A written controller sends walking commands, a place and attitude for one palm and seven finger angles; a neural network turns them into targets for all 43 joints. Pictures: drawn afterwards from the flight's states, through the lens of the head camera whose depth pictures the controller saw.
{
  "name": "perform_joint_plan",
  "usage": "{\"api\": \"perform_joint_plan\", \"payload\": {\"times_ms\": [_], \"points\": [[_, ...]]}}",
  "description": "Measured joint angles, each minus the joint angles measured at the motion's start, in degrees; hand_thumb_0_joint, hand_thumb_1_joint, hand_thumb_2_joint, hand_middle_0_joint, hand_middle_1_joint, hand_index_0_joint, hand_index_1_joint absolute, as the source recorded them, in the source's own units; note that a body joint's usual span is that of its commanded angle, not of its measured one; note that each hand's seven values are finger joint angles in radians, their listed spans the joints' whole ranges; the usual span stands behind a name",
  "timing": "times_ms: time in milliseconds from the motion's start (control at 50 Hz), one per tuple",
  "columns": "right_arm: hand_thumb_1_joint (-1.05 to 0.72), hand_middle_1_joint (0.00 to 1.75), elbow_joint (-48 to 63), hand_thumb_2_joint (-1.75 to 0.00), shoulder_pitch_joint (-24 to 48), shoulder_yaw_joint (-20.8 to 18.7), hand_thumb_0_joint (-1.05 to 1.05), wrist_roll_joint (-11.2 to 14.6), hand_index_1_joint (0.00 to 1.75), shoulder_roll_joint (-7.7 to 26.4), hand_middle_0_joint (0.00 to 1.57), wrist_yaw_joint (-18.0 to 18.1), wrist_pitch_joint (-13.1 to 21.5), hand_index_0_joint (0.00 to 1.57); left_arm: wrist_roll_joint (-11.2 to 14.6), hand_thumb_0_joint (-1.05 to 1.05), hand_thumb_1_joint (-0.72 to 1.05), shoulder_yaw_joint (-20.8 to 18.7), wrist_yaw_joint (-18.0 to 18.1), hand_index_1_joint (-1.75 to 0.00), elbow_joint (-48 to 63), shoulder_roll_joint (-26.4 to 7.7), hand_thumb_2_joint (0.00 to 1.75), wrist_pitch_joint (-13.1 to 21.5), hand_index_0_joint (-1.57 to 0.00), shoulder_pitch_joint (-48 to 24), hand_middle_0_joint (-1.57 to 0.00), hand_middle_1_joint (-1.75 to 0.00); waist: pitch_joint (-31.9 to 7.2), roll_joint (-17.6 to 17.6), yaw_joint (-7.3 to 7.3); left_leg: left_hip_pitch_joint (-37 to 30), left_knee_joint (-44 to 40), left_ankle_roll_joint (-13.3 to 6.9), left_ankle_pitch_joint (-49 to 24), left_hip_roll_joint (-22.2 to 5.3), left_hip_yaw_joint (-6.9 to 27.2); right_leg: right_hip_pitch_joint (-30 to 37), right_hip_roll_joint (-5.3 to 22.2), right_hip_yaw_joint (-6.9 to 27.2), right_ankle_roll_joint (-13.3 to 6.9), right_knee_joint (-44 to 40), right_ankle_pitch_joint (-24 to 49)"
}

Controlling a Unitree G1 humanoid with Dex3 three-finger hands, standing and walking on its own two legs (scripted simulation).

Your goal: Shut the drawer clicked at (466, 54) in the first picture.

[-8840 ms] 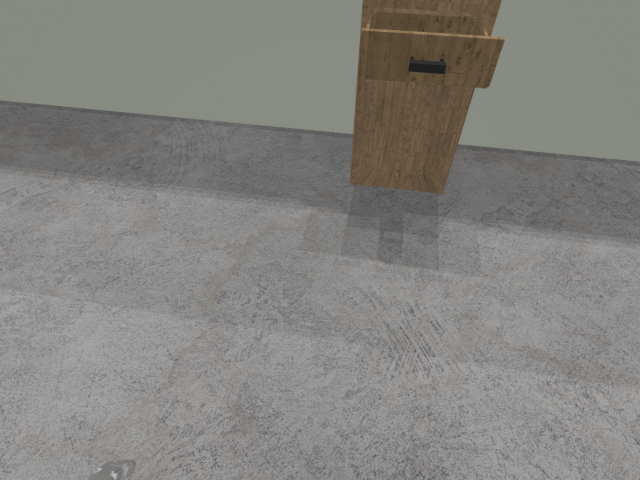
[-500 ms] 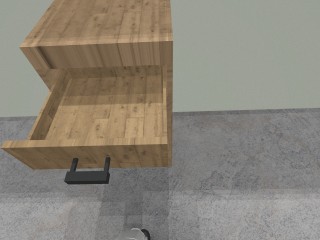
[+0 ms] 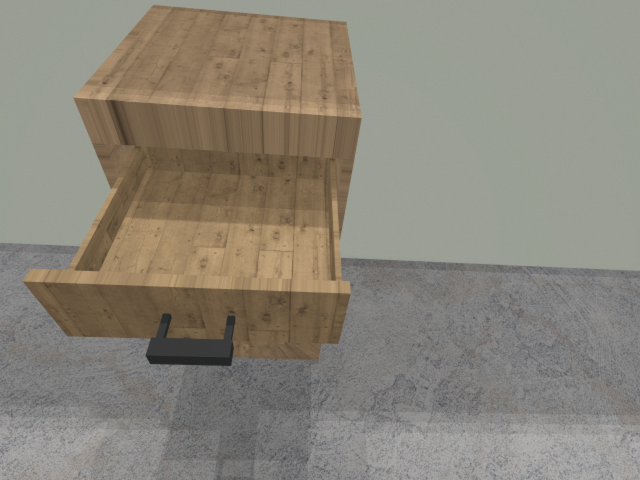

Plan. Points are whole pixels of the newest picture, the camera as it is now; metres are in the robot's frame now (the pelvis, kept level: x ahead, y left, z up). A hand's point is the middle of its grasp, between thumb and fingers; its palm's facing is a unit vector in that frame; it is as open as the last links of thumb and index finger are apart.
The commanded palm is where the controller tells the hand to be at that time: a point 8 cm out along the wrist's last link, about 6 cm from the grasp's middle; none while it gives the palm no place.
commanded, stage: come to a stop and stand still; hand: left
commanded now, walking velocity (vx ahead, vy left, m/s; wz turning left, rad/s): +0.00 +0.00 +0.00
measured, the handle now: (194, 336) +0.29 +0.20 -0.01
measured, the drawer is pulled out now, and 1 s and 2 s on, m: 0.29 0.29 0.29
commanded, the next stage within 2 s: look again from close up in 0.60 s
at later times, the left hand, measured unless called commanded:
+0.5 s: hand out of the picture -0.01 +0.20 -0.18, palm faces +0.01 -0.99 -0.17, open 7.4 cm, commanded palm none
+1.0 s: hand out of the picture -0.01 +0.19 -0.18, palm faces +0.01 -0.99 -0.15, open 7.4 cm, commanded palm none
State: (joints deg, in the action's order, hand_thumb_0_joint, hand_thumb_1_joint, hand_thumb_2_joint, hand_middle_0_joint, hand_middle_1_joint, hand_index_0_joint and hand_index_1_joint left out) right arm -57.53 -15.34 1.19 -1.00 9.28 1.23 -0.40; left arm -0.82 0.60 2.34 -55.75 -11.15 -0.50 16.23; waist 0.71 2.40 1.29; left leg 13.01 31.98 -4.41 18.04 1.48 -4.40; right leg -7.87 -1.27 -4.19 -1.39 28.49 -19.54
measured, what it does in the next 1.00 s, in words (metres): stands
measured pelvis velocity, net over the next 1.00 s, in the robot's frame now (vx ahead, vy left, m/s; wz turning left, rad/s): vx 0.00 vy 0.03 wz -0.02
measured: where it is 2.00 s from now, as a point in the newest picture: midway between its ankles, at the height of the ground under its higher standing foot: outside the picture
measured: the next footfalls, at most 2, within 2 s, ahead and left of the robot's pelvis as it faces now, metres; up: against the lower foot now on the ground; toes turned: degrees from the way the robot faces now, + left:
none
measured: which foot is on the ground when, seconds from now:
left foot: down 0.00-1.00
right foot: down 0.00-1.00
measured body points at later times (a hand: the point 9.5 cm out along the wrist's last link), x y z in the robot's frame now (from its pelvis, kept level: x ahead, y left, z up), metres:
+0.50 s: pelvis +0.00 +0.03 +0.01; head +0.01 +0.05 +0.45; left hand -0.01 +0.25 -0.16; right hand +0.00 -0.19 -0.14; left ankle -0.01 +0.07 -0.73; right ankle -0.04 -0.10 -0.73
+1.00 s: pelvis +0.00 +0.03 +0.01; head +0.01 +0.05 +0.46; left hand +0.00 +0.25 -0.16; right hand -0.01 -0.19 -0.14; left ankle -0.01 +0.07 -0.73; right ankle -0.04 -0.10 -0.73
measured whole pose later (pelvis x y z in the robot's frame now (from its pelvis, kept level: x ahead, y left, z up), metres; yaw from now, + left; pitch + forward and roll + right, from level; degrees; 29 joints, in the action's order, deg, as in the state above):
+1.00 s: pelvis +0.00 +0.03 +0.01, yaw -1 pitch -1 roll -1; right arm -64.9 -17.1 1.5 -0.2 7.6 1.9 1.5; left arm -0.7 0.8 2.5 -62.9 -8.9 -0.5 17.8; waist 1.2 2.1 0.6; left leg 8.8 22.8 -7.0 13.9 4.8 -6.6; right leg -6.1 1.8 -1.9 1.5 23.7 -16.8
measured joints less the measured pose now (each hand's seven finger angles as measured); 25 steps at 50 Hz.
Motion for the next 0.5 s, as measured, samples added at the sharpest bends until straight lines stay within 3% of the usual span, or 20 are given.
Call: {"api": "perform_joint_plan", "payload": {"times_ms": [260,500], "points": [[-0.91,0.30,-2.55,-0.90,-1.98,0.49,0.00,0.25,0.30,0.03,0.20,-0.14,0.83,0.20,-0.21,0.00,0.91,-0.11,-0.38,-0.29,-3.37,-0.37,0.90,-0.50,-0.20,2.16,-0.20,-0.30,0.04,-0.72,-0.47,-1.48,-5.75,-1.97,-3.14,2.32,-1.44,-0.10,2.17,1.40,1.96,-2.77,2.16],[-0.91,0.30,-5.28,-0.90,-1.83,0.49,0.00,0.58,0.30,-0.73,0.20,0.55,1.54,0.20,0.16,0.00,0.91,0.29,0.00,-0.29,-5.87,1.46,0.90,-0.35,-0.20,2.10,-0.20,-0.30,0.45,-0.66,-0.46,-3.12,-7.67,-2.72,-3.53,3.36,-1.98,0.91,3.13,2.02,2.91,-3.54,2.13]]}}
